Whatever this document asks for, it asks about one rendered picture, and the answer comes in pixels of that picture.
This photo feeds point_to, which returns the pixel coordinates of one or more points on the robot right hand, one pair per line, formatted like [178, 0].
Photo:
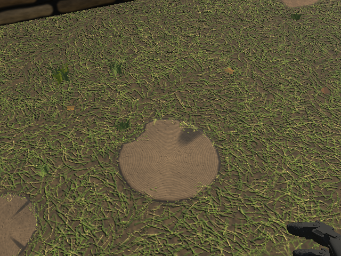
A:
[321, 233]

